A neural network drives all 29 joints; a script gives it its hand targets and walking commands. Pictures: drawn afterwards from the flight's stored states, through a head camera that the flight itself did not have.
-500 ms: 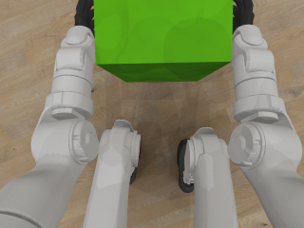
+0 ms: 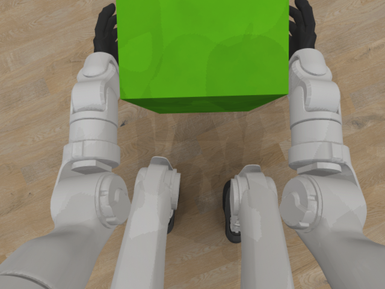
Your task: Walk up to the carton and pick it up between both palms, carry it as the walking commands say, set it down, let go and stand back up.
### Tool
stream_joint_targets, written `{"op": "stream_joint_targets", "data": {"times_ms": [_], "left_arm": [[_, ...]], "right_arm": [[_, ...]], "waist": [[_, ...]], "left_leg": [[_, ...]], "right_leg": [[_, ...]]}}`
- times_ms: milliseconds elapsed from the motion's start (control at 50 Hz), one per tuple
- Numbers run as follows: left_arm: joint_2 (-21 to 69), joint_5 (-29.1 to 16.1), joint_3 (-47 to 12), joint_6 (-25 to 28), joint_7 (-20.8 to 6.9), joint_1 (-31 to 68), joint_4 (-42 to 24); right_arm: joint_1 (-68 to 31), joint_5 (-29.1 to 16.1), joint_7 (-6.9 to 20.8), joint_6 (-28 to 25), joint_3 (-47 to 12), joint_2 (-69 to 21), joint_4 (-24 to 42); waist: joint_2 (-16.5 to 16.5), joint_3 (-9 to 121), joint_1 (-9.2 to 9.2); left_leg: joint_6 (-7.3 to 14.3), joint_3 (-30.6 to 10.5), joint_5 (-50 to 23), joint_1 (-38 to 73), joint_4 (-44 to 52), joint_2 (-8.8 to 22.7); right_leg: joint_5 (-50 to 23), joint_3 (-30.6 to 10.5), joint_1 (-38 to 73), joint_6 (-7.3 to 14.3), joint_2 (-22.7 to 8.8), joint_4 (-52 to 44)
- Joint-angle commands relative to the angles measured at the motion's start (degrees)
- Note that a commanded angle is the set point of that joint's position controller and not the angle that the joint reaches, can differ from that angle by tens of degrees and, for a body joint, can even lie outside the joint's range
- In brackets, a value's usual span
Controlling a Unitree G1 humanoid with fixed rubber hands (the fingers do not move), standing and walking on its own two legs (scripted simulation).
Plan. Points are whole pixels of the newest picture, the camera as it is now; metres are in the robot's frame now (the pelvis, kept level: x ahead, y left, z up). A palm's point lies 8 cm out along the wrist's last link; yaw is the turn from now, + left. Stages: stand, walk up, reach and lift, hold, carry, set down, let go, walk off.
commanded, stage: reach and lift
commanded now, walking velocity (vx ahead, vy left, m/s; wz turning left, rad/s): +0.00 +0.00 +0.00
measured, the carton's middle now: (202, 63) +0.51 +0.03 -0.16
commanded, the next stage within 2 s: none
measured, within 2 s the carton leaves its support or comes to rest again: neither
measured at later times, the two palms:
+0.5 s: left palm (90, 50) +0.48 +0.19 -0.02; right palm (330, 39) +0.51 -0.13 +0.00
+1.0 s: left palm (52, 39) +0.46 +0.19 +0.07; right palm (372, 22) +0.49 -0.13 +0.08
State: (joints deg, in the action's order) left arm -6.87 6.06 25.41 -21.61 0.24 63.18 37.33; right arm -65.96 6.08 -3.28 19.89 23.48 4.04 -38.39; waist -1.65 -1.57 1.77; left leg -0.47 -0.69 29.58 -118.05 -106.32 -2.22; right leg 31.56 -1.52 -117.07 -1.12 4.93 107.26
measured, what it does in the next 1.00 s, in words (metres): rises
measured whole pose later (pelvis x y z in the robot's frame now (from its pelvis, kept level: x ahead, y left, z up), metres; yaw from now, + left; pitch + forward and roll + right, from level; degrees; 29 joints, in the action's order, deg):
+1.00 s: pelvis +0.03 +0.00 +0.12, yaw +1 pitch +39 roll +0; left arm 0.3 11.1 28.1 -21.1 -2.4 45.0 34.1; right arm -49.3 10.5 -0.2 18.7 24.2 -1.7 -38.2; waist -1.8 12.5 1.6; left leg -0.8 -1.6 26.3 -95.0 -82.2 -2.4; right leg 28.0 -2.8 -94.3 -0.3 4.8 83.4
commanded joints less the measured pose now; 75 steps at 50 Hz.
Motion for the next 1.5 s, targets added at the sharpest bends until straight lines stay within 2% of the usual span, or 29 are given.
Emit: {"op": "stream_joint_targets", "data": {"times_ms": [0, 100, 120, 220, 340, 400, 500, 540, 640, 720, 740, 780, 820, 860, 880, 900, 920, 940, 1020, 1040, 1060, 1080, 1180, 1240, 1300, 1340, 1440, 1460, 1480], "left_arm": [[51.6, -4.2, -28.1, 2.0, -13.1, 40.1, -2.7], [57.2, 0.3, -22.9, 0.6, -13.4, 32.1, 6.3], [56.7, -1.7, -26.0, 1.9, -13.2, 38.2, 0.2], [57.1, -0.2, -24.8, 0.9, -13.2, 38.8, 1.1], [60.6, -0.7, -26.8, 0.2, -13.2, 37.8, -1.8], [59.2, -3.3, -30.7, 1.1, -13.3, 40.0, -8.0], [61.0, -3.4, -30.1, -0.2, -13.5, 35.6, -4.0], [61.4, -2.8, -31.0, -0.3, -13.8, 31.8, -2.6], [59.8, -0.4, -25.5, 0.4, -14.6, 25.4, -0.8], [59.6, -1.9, -30.9, 1.3, -14.8, 30.3, -6.3], [59.2, -0.6, -29.3, 1.2, -14.5, 23.4, -2.9], [61.6, 0.0, -26.8, 0.2, -14.6, 18.7, 2.6], [58.2, -0.9, -29.2, 1.7, -14.7, 23.7, -4.4], [58.8, -3.7, -31.8, 2.9, -15.6, 29.0, -7.7], [61.2, -2.4, -29.3, 2.0, -15.4, 25.5, -3.5], [60.8, -3.1, -31.1, 2.3, -15.6, 24.1, -3.4], [60.3, -2.2, -30.4, 2.5, -15.1, 21.5, -3.9], [62.1, -2.5, -32.1, 2.2, -15.1, 21.0, -4.4], [63.7, -1.3, -32.0, 0.4, -14.6, 23.2, -3.6], [63.6, -0.3, -32.0, 0.6, -14.0, 21.2, -3.1], [65.0, -0.6, -30.4, 0.4, -14.4, 21.9, -2.5], [62.5, 1.3, -30.2, 0.7, -13.8, 21.2, -3.6], [64.5, 0.3, -29.0, 1.3, -13.4, 17.9, -3.6], [66.8, -0.1, -31.5, 0.6, -14.0, 15.5, -2.9], [65.9, -0.6, -31.7, 1.3, -14.4, 17.5, -5.2], [66.0, 0.4, -30.9, 0.9, -14.5, 16.6, -5.6], [65.6, 0.2, -32.5, 0.3, -14.1, 13.8, -5.3], [67.1, 0.5, -33.9, 0.3, -14.7, 11.5, -6.0], [66.7, 0.3, -32.5, 0.5, -14.7, 12.1, -7.2]], "right_arm": [[-29.8, -4.4, 12.4, 0.1, -25.7, -59.6, -4.3], [-29.6, -1.2, 13.5, -0.9, -21.3, -57.4, -5.9], [-26.9, -0.4, 13.9, -0.7, -19.2, -57.9, -9.6], [-28.9, -1.3, 14.9, -0.4, -19.4, -58.5, -8.8], [-26.7, -0.4, 15.9, 1.1, -19.1, -62.4, -10.0], [-27.2, -3.8, 16.4, 1.0, -24.6, -65.4, -6.8], [-22.3, -1.4, 15.2, 1.5, -23.4, -63.2, -6.1], [-27.0, -4.2, 15.3, 1.0, -28.0, -64.6, -0.3], [-15.3, 0.6, 14.2, 1.7, -22.9, -66.5, -8.9], [-13.5, -1.1, 14.6, 0.8, -25.0, -68.1, -7.1], [-15.5, -2.7, 15.0, -0.1, -25.8, -67.5, -5.7], [-17.7, -1.8, 14.6, 0.3, -25.2, -64.6, -2.9], [-16.6, -2.6, 14.2, 0.1, -28.2, -67.2, -3.7], [-14.6, -0.7, 14.1, -0.5, -25.5, -65.9, -4.4], [-12.7, -1.1, 13.5, 0.0, -27.0, -68.5, -5.1], [-13.7, -0.7, 13.5, -0.9, -26.0, -66.0, -2.6], [-14.4, -2.7, 13.5, -1.3, -30.2, -69.2, -1.9], [-11.4, -1.5, 13.6, -0.6, -28.3, -67.5, -3.2], [-7.3, 2.4, 14.1, 1.2, -22.3, -66.0, -7.9], [-11.7, -0.7, 14.7, -0.1, -24.6, -67.0, -5.1], [-11.6, 2.2, 14.8, 0.0, -23.2, -64.8, -4.5], [-12.7, -0.6, 15.5, -0.3, -24.4, -67.8, -5.2], [-8.2, 0.3, 16.2, 0.6, -26.8, -67.8, -5.9], [-8.6, -0.4, 16.2, -0.4, -27.1, -66.1, -3.1], [-6.3, 1.6, 16.1, 0.2, -27.0, -67.6, -4.2], [-4.6, 1.3, 15.9, 0.2, -25.9, -68.2, -4.0], [-0.8, 2.1, 16.6, 0.7, -25.6, -67.1, -5.0], [-3.2, -0.6, 16.6, 0.3, -29.5, -68.8, 0.8], [2.0, 3.2, 16.4, 1.1, -27.3, -67.7, -3.5]], "waist": [[-0.3, 68.0, 3.06], [2.1, 60.9, 2.10], [0.6, 62.6, -1.29], [4.6, 60.3, 1.14], [3.6, 65.5, -1.22], [2.1, 74.8, 2.55], [2.4, 66.4, -1.08], [0.7, 72.2, 1.74], [-4.1, 61.7, 0.50], [2.7, 66.0, 1.35], [3.7, 63.6, 4.06], [-0.5, 63.1, 0.87], [-1.6, 63.1, 3.81], [-3.2, 61.7, -1.93], [-2.5, 64.7, 0.94], [-3.3, 63.0, -2.45], [-0.4, 65.6, 3.97], [0.1, 66.4, -0.73], [3.4, 60.7, -3.65], [7.0, 59.0, 0.91], [1.1, 56.5, -2.52], [5.9, 55.6, 2.49], [-0.6, 57.6, 1.71], [4.2, 56.0, 0.86], [-2.5, 57.0, -2.05], [2.4, 52.6, 0.74], [1.5, 50.1, -1.17], [4.5, 55.0, 1.36], [-1.5, 53.5, -2.00]], "left_leg": [[0.2, 5.1, -19.6, 35.0, 11.0, -6.0], [0.0, 3.7, -14.6, 35.3, 14.9, -6.4], [-0.4, 2.6, -14.2, 36.4, 15.3, -6.2], [-0.5, 3.6, -11.7, 38.8, 17.3, -6.0], [-0.8, 2.7, -11.8, 44.9, 20.5, -6.7], [-0.8, 3.7, -20.1, 49.5, 20.2, -7.0], [-0.8, 3.8, -16.7, 46.0, 21.6, -6.6], [-0.4, 3.9, -19.0, 47.1, 22.5, -7.1], [0.1, 3.6, -19.3, 42.5, 24.0, -6.6], [-0.5, 4.3, -21.5, 47.8, 25.9, -6.7], [-0.7, 4.3, -23.4, 49.8, 26.7, -6.9], [-0.1, 3.4, -19.5, 51.6, 28.1, -6.8], [0.0, 4.1, -18.3, 48.4, 28.1, -6.8], [-0.6, 2.8, -20.5, 45.6, 28.8, -6.5], [0.2, 2.9, -18.6, 51.0, 30.2, -6.9], [0.0, 2.3, -20.4, 50.4, 29.4, -6.3], [-0.3, 3.7, -22.9, 50.5, 29.8, -7.0], [-0.9, 3.1, -22.0, 52.9, 30.3, -6.4], [-1.1, 2.4, -14.5, 56.3, 33.8, -6.7], [-1.1, 2.3, -17.4, 58.6, 34.9, -6.3], [-0.8, 1.0, -15.3, 57.0, 36.0, -6.6], [-0.7, 2.2, -16.1, 59.1, 36.4, -6.5], [-0.6, 1.9, -20.0, 61.3, 37.1, -6.4], [-1.0, 1.1, -19.6, 63.4, 39.5, -6.1], [-0.4, -0.3, -19.5, 64.1, 40.3, -5.7], [-0.4, 1.1, -15.9, 62.4, 41.8, -6.1], [-0.5, -0.5, -19.9, 71.2, 45.7, -5.2], [-0.5, 1.4, -20.9, 70.9, 44.8, -6.3], [-0.4, -0.1, -22.2, 70.2, 44.8, -5.8]], "right_leg": [[-17.3, 3.3, 29.5, -0.2, 5.1, -13.6], [-10.6, 4.4, 24.3, 1.4, 5.0, -16.0], [-11.5, 5.2, 23.0, 1.3, 5.4, -16.1], [-8.4, 3.5, 22.4, 1.6, 5.1, -19.3], [-9.4, 5.3, 27.4, 1.3, 6.0, -20.3], [-15.8, 5.0, 34.5, 0.5, 6.0, -20.3], [-12.9, 3.3, 33.6, 1.4, 5.8, -24.3], [-16.6, 3.3, 41.7, 0.3, 5.8, -24.3], [-19.7, 1.4, 41.4, -0.2, 4.8, -29.2], [-21.5, 0.9, 44.1, 0.4, 5.3, -29.8], [-20.6, 1.7, 40.3, -0.1, 5.6, -28.7], [-16.1, 2.1, 40.4, -0.6, 5.0, -31.4], [-15.9, 1.0, 45.1, -0.3, 5.6, -32.2], [-22.8, 0.8, 48.1, -0.4, 4.6, -33.2], [-18.3, 0.4, 51.0, -0.3, 5.1, -34.7], [-20.3, 1.2, 48.6, -0.6, 4.8, -33.3], [-22.4, 0.4, 51.7, -0.7, 5.2, -32.4], [-22.8, -0.6, 52.6, -0.5, 4.1, -35.1], [-13.0, 1.6, 48.0, 0.9, 5.6, -36.4], [-15.1, 0.6, 47.3, 1.4, 5.1, -36.1], [-13.3, 2.4, 46.0, 1.0, 5.0, -37.5], [-13.6, 1.1, 45.7, 1.2, 5.1, -37.1], [-16.9, 0.9, 52.2, 0.3, 4.8, -39.2], [-17.1, 0.5, 52.8, 1.1, 4.2, -41.1], [-18.3, 0.2, 57.3, 0.8, 4.1, -43.5], [-14.7, -1.3, 57.3, 1.4, 4.0, -44.9], [-17.2, 0.4, 57.0, 1.3, 3.9, -46.7], [-19.1, -1.5, 62.9, 1.3, 3.5, -48.2], [-21.1, -0.6, 63.1, 1.1, 3.6, -48.5]]}}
